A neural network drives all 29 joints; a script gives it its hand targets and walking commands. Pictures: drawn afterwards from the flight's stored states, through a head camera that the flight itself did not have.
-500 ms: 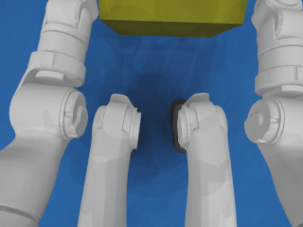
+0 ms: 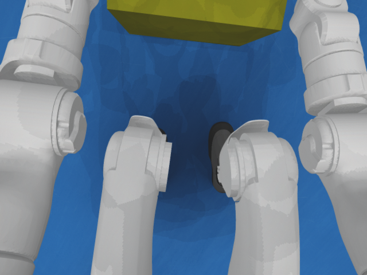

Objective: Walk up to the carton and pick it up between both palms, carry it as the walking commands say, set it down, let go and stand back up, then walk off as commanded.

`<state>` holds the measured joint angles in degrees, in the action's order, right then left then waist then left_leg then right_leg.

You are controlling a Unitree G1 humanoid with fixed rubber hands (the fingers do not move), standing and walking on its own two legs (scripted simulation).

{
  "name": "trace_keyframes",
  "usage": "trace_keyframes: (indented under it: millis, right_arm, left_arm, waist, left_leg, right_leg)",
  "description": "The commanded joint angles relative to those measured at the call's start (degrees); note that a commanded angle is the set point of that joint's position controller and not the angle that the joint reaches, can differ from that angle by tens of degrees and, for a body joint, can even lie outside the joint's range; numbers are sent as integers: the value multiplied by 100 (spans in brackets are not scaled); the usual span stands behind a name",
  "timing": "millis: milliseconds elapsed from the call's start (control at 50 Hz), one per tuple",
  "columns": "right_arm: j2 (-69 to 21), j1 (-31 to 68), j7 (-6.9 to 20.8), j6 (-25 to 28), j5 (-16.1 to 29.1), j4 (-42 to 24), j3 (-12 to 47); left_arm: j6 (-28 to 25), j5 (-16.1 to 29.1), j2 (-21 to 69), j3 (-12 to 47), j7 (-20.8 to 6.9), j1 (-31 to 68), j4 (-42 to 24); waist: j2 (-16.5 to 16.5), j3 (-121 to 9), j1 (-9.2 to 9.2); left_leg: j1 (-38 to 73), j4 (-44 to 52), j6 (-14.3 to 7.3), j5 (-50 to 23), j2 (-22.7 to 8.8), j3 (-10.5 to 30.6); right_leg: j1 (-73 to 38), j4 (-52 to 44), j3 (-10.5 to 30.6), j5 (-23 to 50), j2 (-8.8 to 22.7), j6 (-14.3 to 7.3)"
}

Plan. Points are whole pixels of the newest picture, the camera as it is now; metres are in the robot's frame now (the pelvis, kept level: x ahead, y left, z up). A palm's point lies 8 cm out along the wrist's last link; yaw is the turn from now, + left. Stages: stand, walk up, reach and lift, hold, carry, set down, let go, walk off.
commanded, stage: set down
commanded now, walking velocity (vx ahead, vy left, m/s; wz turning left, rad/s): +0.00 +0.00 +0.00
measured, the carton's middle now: out of the picture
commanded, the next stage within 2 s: none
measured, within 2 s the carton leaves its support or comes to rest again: rests again in 0.08 s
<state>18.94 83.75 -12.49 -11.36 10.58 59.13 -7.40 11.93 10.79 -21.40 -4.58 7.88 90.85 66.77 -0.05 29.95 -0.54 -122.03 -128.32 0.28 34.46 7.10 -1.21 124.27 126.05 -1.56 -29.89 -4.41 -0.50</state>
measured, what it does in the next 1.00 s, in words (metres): stands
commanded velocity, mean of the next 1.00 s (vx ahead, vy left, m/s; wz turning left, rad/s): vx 0.00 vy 0.00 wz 0.00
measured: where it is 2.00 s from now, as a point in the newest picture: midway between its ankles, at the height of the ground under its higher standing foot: (186, 171)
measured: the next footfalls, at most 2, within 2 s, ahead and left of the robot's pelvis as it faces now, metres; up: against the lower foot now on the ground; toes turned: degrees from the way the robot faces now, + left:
none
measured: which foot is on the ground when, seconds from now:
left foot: down 0.00-1.00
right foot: down 0.00-1.00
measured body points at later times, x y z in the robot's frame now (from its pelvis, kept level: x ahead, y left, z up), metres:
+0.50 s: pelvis +0.00 +0.01 -0.01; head +0.37 +0.01 +0.24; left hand +0.56 +0.17 -0.18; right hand +0.55 -0.18 -0.18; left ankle +0.12 +0.10 -0.33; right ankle +0.14 -0.10 -0.33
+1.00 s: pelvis +0.01 +0.01 -0.02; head +0.37 +0.02 +0.25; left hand +0.56 +0.18 -0.19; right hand +0.55 -0.18 -0.18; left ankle +0.12 +0.10 -0.33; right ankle +0.14 -0.10 -0.33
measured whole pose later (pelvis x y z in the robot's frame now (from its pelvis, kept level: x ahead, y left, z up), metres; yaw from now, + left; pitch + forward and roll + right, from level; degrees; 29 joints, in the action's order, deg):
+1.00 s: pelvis +0.01 +0.01 -0.02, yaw -1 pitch +28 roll -1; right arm 18.8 82.0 -6.8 -7.4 11.2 65.2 -9.7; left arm 7.9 10.8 -20.7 -3.9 5.2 85.2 68.6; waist -1.2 27.2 0.1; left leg -123.8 -133.1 -1.3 37.0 6.0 -1.7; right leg 125.8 129.8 -2.1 -31.9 -4.8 0.3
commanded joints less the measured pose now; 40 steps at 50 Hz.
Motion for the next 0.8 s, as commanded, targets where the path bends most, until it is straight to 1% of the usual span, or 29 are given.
trace_keyframes:
  millis: [0, 20, 40, 100, 140, 160, 200, 220, 240, 260, 280, 300, 320, 360, 380, 400, 420, 440, 460, 480, 500, 520, 540, 660, 680, 720, 740, 760, 780]
  right_arm:
    - [-4945, 4696, 1789, 344, 511, -1864, 1576]
    - [-5072, 4627, 1810, 354, 538, -1836, 1623]
    - [-5034, 4484, 1807, 375, 617, -1736, 1534]
    - [-5060, 4115, 1805, 428, 714, -1597, 1411]
    - [-4968, 3932, 1813, 415, 586, -1252, 1235]
    - [-4930, 3923, 1835, 417, 669, -1362, 1320]
    - [-4841, 4062, 1864, 414, 590, -1332, 1306]
    - [-4777, 4193, 1866, 418, 615, -1461, 1352]
    - [-4746, 4133, 1854, 413, 610, -1186, 1308]
    - [-4755, 4205, 1860, 443, 552, -1368, 1350]
    - [-4721, 4384, 1854, 485, 615, -1611, 1386]
    - [-4631, 4430, 1848, 502, 596, -1696, 1434]
    - [-4697, 4240, 1838, 464, 522, -1358, 1389]
    - [-4768, 4159, 1866, 456, 476, -1285, 1422]
    - [-4850, 4143, 1885, 434, 484, -1174, 1333]
    - [-4822, 4062, 1896, 454, 463, -1202, 1294]
    - [-4831, 3979, 1898, 463, 415, -1165, 1292]
    - [-4932, 3930, 1889, 453, 440, -1007, 1295]
    - [-4902, 3917, 1894, 474, 471, -1019, 1270]
    - [-4912, 3954, 1902, 466, 449, -1002, 1283]
    - [-4887, 3935, 1899, 494, 523, -1068, 1307]
    - [-4872, 4130, 1902, 492, 509, -1081, 1397]
    - [-4925, 4075, 1894, 469, 533, -1011, 1334]
    - [-4815, 3950, 1917, 492, 402, -915, 1282]
    - [-4922, 3862, 1928, 454, 382, -745, 1236]
    - [-4844, 3780, 1969, 465, 324, -703, 1181]
    - [-4884, 3854, 1995, 454, 333, -812, 1190]
    - [-4969, 3649, 2012, 443, 313, -701, 1163]
    - [-4854, 3867, 2034, 492, 311, -876, 1150]
  left_arm:
    - [-370, 356, 5045, 1046, -1685, 3261, -1753]
    - [-406, 455, 5091, 1264, -1667, 3507, -2200]
    - [-443, 502, 5042, 1334, -1624, 3668, -2375]
    - [-561, 728, 5134, 1707, -1475, 3870, -2966]
    - [-541, 813, 5034, 1829, -1412, 3920, -2815]
    - [-554, 869, 4988, 1886, -1386, 3905, -2955]
    - [-533, 856, 4983, 1885, -1395, 3743, -2697]
    - [-523, 867, 5113, 1962, -1394, 3688, -2750]
    - [-529, 726, 4958, 1683, -1387, 3570, -2360]
    - [-518, 775, 5085, 1771, -1403, 3521, -2352]
    - [-522, 755, 5085, 1636, -1421, 3417, -2170]
    - [-492, 680, 5208, 1604, -1431, 3166, -2006]
    - [-516, 658, 5049, 1409, -1455, 3168, -1876]
    - [-534, 623, 5147, 1417, -1520, 3182, -1868]
    - [-557, 574, 5027, 1415, -1532, 3347, -1848]
    - [-562, 606, 5079, 1502, -1539, 3407, -1989]
    - [-614, 692, 5018, 1505, -1558, 3540, -2088]
    - [-634, 629, 4954, 1444, -1562, 3610, -2107]
    - [-656, 642, 4938, 1509, -1568, 3544, -2011]
    - [-645, 587, 4860, 1441, -1588, 3398, -1895]
    - [-619, 594, 4962, 1457, -1609, 3263, -1852]
    - [-614, 557, 4913, 1321, -1638, 3151, -1597]
    - [-624, 528, 4796, 1338, -1641, 3213, -1762]
    - [-618, 494, 4820, 1252, -1753, 3231, -1545]
    - [-606, 429, 4778, 1247, -1762, 3186, -1443]
    - [-587, 330, 4858, 1220, -1803, 3020, -1332]
    - [-598, 330, 4775, 1119, -1813, 3019, -1402]
    - [-597, 250, 4836, 1093, -1824, 3035, -1452]
    - [-596, 286, 4956, 1163, -1820, 2974, -1489]
  waist:
    - [-184, -8983, 120]
    - [-74, -9312, 250]
    - [132, -9335, 257]
    - [499, -9669, 48]
    - [499, -9263, -126]
    - [538, -9326, -10]
    - [375, -9055, -130]
    - [527, -9178, -94]
    - [363, -8613, 41]
    - [349, -8749, -86]
    - [224, -8721, -51]
    - [319, -8694, 6]
    - [-26, -8330, -9]
    - [78, -8158, -1]
    - [63, -7959, -91]
    - [239, -7965, -21]
    - [96, -8008, -134]
    - [137, -7947, 8]
    - [194, -7914, -55]
    - [121, -7725, -13]
    - [240, -7688, 76]
    - [-5, -7501, 98]
    - [8, -7419, 150]
    - [37, -6833, 31]
    - [65, -6714, 101]
    - [220, -6428, 43]
    - [43, -6416, 76]
    - [81, -6369, 190]
    - [154, -6454, 165]
  left_leg:
    - [2527, 1027, -336, -1798, -182, 149]
    - [2778, 959, -286, -2110, -172, 90]
    - [2847, 1015, -262, -2218, -171, 91]
    - [3682, 1020, -151, -2771, -202, 213]
    - [3944, 1066, -143, -2802, -220, 335]
    - [4081, 1089, -118, -2863, -230, 356]
    - [3752, 1094, -142, -2572, -228, 409]
    - [3815, 1021, -141, -2634, -235, 396]
    - [3493, 1096, -174, -2370, -203, 361]
    - [3610, 1048, -192, -2479, -200, 405]
    - [3537, 1082, -208, -2467, -189, 414]
    - [3404, 987, -222, -2518, -194, 423]
    - [3043, 1030, -243, -2158, -172, 427]
    - [2868, 1003, -256, -2101, -175, 371]
    - [2728, 1063, -314, -2009, -164, 394]
    - [2794, 1042, -266, -2084, -197, 355]
    - [2748, 1003, -274, -2086, -180, 356]
    - [2606, 1007, -280, -1998, -181, 306]
    - [2587, 1001, -252, -1998, -195, 295]
    - [2432, 1008, -306, -1940, -201, 294]
    - [2411, 976, -302, -1966, -220, 285]
    - [2270, 968, -344, -1842, -169, 278]
    - [2149, 951, -354, -1799, -210, 270]
    - [1779, 919, -373, -1438, -194, 239]
    - [1772, 936, -375, -1500, -230, 263]
    - [1598, 934, -371, -1359, -236, 209]
    - [1602, 896, -402, -1366, -228, 253]
    - [1611, 911, -387, -1412, -271, 228]
    - [1699, 900, -379, -1562, -249, 324]
  right_leg:
    - [-4061, -583, 167, 2011, -93, -65]
    - [-4108, -528, 248, 2262, -126, -134]
    - [-4002, -459, 162, 2338, -142, -103]
    - [-3634, -359, -27, 2339, -144, -128]
    - [-3170, -426, -78, 2018, -127, -114]
    - [-3040, -358, -96, 2011, -116, -86]
    - [-2969, -357, -100, 1823, -64, -113]
    - [-2985, -346, -54, 1858, -52, -132]
    - [-2801, -426, -107, 1619, -40, -117]
    - [-2923, -402, -33, 1763, -37, -121]
    - [-2937, -375, -107, 1775, -31, -70]
    - [-2892, -304, -30, 1813, -28, -93]
    - [-2949, -377, -87, 1654, -2, -133]
    - [-3007, -368, -4, 1739, -26, -125]
    - [-2798, -357, -35, 1625, -53, -92]
    - [-2856, -412, 61, 1699, -16, -163]
    - [-2905, -396, 61, 1761, -21, -138]
    - [-2888, -393, 59, 1742, -36, -163]
    - [-2953, -381, 66, 1745, -4, -171]
    - [-2962, -416, 139, 1791, -40, -130]
    - [-2890, -362, 114, 1782, -39, -138]
    - [-2844, -370, 65, 1661, -44, -121]
    - [-2956, -364, 157, 1718, -31, -128]
    - [-2842, -381, 222, 1482, -58, -172]
    - [-2906, -391, 214, 1546, -44, -163]
    - [-2660, -436, 294, 1409, -56, -205]
    - [-2627, -390, 246, 1360, -41, -182]
    - [-2695, -413, 289, 1441, -47, -216]
    - [-2571, -303, 220, 1499, -41, -164]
